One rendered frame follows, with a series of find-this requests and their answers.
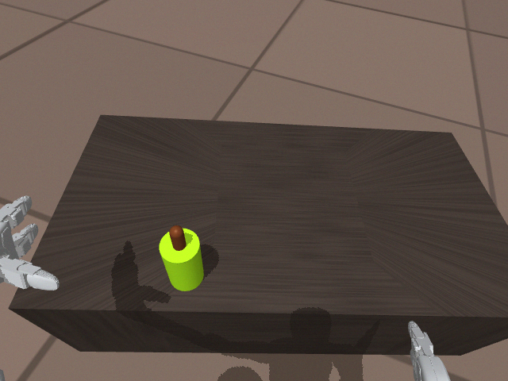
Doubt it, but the left robot hand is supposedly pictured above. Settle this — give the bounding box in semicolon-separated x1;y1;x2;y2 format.
0;196;60;291

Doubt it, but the bottle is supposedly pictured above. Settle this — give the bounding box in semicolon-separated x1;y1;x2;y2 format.
159;225;204;291

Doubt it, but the right robot hand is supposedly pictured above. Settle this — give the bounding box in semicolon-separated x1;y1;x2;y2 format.
408;321;451;381

